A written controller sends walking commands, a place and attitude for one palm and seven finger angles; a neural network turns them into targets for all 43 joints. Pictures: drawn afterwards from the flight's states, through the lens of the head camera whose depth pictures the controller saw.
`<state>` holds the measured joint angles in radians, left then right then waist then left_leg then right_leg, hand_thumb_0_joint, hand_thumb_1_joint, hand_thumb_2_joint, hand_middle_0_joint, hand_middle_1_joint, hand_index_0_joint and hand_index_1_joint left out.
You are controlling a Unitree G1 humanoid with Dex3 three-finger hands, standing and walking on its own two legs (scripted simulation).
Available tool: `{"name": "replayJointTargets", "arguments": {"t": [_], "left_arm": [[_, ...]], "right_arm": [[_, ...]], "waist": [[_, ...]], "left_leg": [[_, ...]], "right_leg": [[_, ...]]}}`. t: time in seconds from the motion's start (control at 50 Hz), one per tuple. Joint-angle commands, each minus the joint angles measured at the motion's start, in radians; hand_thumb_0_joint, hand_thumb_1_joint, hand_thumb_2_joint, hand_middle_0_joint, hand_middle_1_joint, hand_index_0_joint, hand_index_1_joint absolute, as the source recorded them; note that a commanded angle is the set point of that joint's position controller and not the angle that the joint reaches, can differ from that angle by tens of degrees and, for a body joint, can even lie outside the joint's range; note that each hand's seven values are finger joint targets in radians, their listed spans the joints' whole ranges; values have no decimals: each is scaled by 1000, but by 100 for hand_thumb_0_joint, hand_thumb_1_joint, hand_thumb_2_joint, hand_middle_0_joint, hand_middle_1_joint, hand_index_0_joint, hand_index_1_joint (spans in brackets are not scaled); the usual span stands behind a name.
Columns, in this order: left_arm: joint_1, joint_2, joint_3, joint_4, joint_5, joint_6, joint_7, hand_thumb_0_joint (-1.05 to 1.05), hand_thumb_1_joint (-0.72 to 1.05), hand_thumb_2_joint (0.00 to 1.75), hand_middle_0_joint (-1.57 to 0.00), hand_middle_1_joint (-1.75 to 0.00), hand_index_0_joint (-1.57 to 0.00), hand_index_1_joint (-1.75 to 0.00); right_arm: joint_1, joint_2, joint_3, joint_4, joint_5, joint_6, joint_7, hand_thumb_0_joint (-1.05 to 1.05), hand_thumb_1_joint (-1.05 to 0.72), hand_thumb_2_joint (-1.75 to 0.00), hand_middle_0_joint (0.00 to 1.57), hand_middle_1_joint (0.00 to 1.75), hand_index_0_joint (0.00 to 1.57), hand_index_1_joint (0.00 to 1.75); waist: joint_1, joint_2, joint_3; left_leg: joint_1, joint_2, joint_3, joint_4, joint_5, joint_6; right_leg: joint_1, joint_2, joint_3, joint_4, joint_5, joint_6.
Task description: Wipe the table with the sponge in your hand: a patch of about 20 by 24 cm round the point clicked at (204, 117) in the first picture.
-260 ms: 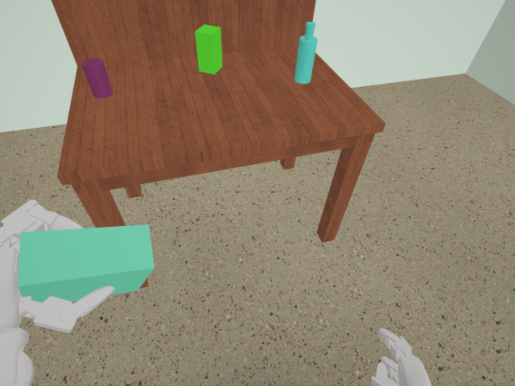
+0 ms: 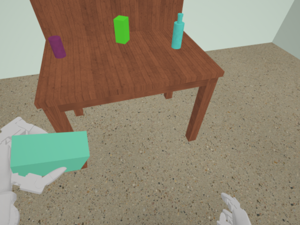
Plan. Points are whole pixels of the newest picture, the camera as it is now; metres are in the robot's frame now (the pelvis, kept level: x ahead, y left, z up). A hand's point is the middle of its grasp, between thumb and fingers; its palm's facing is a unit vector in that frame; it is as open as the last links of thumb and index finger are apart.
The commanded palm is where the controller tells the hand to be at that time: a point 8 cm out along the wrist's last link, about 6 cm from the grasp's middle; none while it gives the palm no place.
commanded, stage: look at it before walking up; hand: left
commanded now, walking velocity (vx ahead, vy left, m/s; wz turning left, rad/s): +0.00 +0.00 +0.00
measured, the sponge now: (62, 153) +0.23 +0.21 +0.14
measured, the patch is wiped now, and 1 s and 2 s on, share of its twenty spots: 0.00 0.00 0.00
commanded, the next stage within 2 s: turn to face it in 0.14 s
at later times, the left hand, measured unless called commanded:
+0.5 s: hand (45, 151) +0.22 +0.23 +0.15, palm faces +0.41 -0.83 -0.38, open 9.8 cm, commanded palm +0.17 +0.27 +0.18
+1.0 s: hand (86, 104) +0.35 +0.19 +0.16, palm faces +0.32 -0.84 -0.43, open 9.8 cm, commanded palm +0.30 +0.23 +0.18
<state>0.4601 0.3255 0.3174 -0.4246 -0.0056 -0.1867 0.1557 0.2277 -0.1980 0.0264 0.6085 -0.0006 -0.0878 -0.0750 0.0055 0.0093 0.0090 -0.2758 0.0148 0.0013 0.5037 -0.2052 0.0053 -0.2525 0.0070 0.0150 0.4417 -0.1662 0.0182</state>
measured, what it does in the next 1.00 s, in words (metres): walks ahead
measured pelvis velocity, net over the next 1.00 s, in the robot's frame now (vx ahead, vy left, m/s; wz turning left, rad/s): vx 0.11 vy -0.03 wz -0.11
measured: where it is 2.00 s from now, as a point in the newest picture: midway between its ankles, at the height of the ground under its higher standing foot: (164, 214)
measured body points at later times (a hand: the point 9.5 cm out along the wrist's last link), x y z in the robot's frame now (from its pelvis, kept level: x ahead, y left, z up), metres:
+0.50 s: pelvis +0.00 -0.01 +0.00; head +0.00 +0.00 +0.45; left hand +0.19 +0.27 +0.17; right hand +0.16 -0.24 -0.09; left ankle +0.04 +0.11 -0.74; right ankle +0.04 -0.13 -0.74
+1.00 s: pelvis +0.11 -0.03 +0.00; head +0.12 -0.03 +0.45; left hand +0.33 +0.23 +0.19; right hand +0.23 -0.26 -0.10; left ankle +0.05 +0.10 -0.74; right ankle +0.12 -0.14 -0.70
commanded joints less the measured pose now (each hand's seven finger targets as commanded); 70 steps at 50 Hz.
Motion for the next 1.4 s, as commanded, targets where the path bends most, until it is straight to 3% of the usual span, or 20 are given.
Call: {"name": "replayJointTargets", "arguments": {"t": [0.0, 0.36, 0.42, 0.52, 0.58, 0.66, 0.7, 0.74, 0.76, 0.8, 0.82, 0.86, 0.92, 1.04, 1.06, 1.08, 1.12, 1.18, 1.24, 1.38], "left_arm": [[-80, 163, 105, -228, -8, -71, 18, 0, 10, 130, -120, -160, -120, -160], [-95, 167, 107, -220, -7, -68, 21, 0, 10, 130, -120, -160, -120, -160], [-108, 163, 102, -237, -6, -61, 23, 0, 10, 130, -120, -160, -120, -160], [-111, 171, 118, -237, 0, -58, 32, 0, 10, 130, -120, -160, -120, -160], [-100, 165, 110, -202, 2, -56, 30, 0, 10, 130, -120, -160, -120, -160], [-138, 195, 118, -214, 2, -67, 33, 0, 10, 130, -120, -160, -120, -160], [-144, 215, 131, -246, 0, -78, 38, 0, 10, 130, -120, -160, -120, -160], [-130, 227, 156, -278, -6, -85, 38, 0, 10, 130, -120, -160, -120, -160], [-107, 220, 162, -289, -13, -90, 35, 0, 10, 130, -120, -160, -120, -160], [-84, 192, 137, -308, -20, -104, 29, 0, 10, 130, -120, -160, -120, -160], [-108, 196, 126, -297, -8, -102, 26, 0, 10, 130, -120, -160, -120, -160], [-98, 183, 111, -274, -5, -96, 20, 0, 10, 130, -120, -160, -120, -160], [-77, 164, 101, -289, 0, -78, 15, 0, 10, 130, -120, -160, -120, -160], [-54, 201, 158, -255, -9, -66, 9, 0, 10, 130, -120, -160, -120, -160], [-52, 227, 175, -258, -1, -68, 13, 0, 10, 130, -120, -160, -120, -160], [-44, 273, 224, -264, -4, -76, 19, 0, 10, 130, -120, -160, -120, -160], [-39, 298, 262, -295, -27, -93, 10, 0, 10, 130, -120, -160, -120, -160], [23, 251, 237, -310, -16, -112, 8, 0, 10, 130, -120, -160, -120, -160], [23, 241, 226, -330, -18, -115, 16, 0, 10, 130, -120, -160, -120, -160], [-3, 202, 166, -287, -16, -80, 44, 0, 10, 130, -120, -160, -120, -160]], "right_arm": [[-96, -119, -49, -154, -3, -54, -8, 0, -90, -90, 20, 30, 20, 30], [-96, -121, -53, -154, -3, -53, -7, 0, -90, -90, 20, 30, 20, 30], [-107, -130, -58, -160, -7, -47, -15, 0, -90, -90, 20, 30, 20, 30], [-102, -128, -54, -153, -10, -43, -26, 0, -90, -90, 20, 30, 20, 30], [-95, -120, -52, -147, -14, -33, -26, 0, -90, -90, 20, 30, 20, 30], [-91, -102, -49, -135, -10, -34, -13, 0, -90, -90, 20, 30, 20, 30], [-103, -100, -45, -142, -4, -33, -8, 0, -90, -90, 20, 30, 20, 30], [-89, -96, -40, -140, -7, -26, -9, 0, -90, -90, 20, 30, 20, 30], [-83, -108, -47, -145, -8, -25, -14, 0, -90, -90, 20, 30, 20, 30], [-80, -118, -54, -143, -6, -19, -15, 0, -90, -90, 20, 30, 20, 30], [-80, -104, -49, -137, -20, -32, -13, 0, -90, -90, 20, 30, 20, 30], [-60, -116, -62, -113, -7, -44, -3, 0, -90, -90, 20, 30, 20, 30], [-58, -123, -66, -123, -3, -56, 4, 0, -90, -90, 20, 30, 20, 30], [-96, -115, -66, -138, -1, -46, 3, 0, -90, -90, 20, 30, 20, 30], [-90, -103, -68, -138, 2, -41, 8, 0, -90, -90, 20, 30, 20, 30], [-112, -81, -65, -162, 2, -38, 12, 0, -90, -90, 20, 30, 20, 30], [-112, -102, -80, -149, 0, -28, 23, 0, -90, -90, 20, 30, 20, 30], [-134, -84, -57, -129, -3, 2, 23, 0, -90, -90, 20, 30, 20, 30], [-128, -85, -59, -134, -7, 10, 13, 0, -90, -90, 20, 30, 20, 30], [-96, -88, -66, -159, -10, -11, -3, 0, -90, -90, 20, 30, 20, 30]], "waist": [[-4, 49, -93], [-4, 35, -98], [-9, 63, -72], [-14, 136, -57], [-15, 54, -17], [-17, -151, -35], [-8, -140, -44], [-27, -94, -84], [-35, -5, -108], [-46, 320, -95], [-45, 282, -34], [-35, 145, -17], [-27, 220, -37], [-2, 153, -118], [1, 11, -160], [6, -217, -194], [7, -187, -164], [-11, -54, -97], [-20, -96, -111], [6, -140, -102]], "left_leg": [[-61, 64, -53, -147, -80, 9], [-43, 82, -39, -137, -182, 13], [-58, 108, -75, -155, -411, 38], [-52, 184, -160, -175, -421, 80], [-124, 136, -84, -71, -404, 61], [-194, 22, 66, 233, -247, 7], [-194, 32, 60, 206, -241, 0], [-24, 43, 65, 12, -157, 10], [137, 83, 15, -70, -40, 37], [321, 362, -367, -204, 129, 162], [318, 421, -452, -211, 188, 212], [382, 406, -321, -162, 310, 222], [334, 304, -72, -146, 374, 149], [43, 208, 127, 175, 317, 78], [-113, 155, 158, 399, 181, 52], [-341, 19, 157, 674, -245, 14], [-368, 65, -41, 856, -337, -3], [-380, 118, -31, 807, -196, -29], [-262, 135, 17, 528, -146, -27], [-83, 42, 170, 103, -50, -3]], "right_leg": [[92, -33, 44, -60, -39, -17], [41, -34, 73, -50, -139, -27], [-34, -25, 76, -22, -334, -45], [-50, 3, 5, 95, -268, -49], [-32, -41, 81, 20, -335, -80], [40, -243, 420, -125, -376, -205], [106, -271, 416, -99, -190, -233], [72, -210, 263, 31, -40, -186], [-32, -125, 162, 171, 10, -131], [-343, 7, -58, 510, -366, -23], [-427, -28, -21, 600, -410, -27], [-503, -63, -25, 584, -363, -17], [-389, -59, -124, 442, -225, -9], [193, 8, -227, 60, -20, -30], [340, -123, -46, 43, 22, -95], [430, -357, 387, -35, 189, -219], [264, -440, 510, -145, -101, -259], [133, -375, 247, -148, -27, -221], [54, -338, 69, -134, 83, -181], [112, -295, 33, -84, 2, -149]]}}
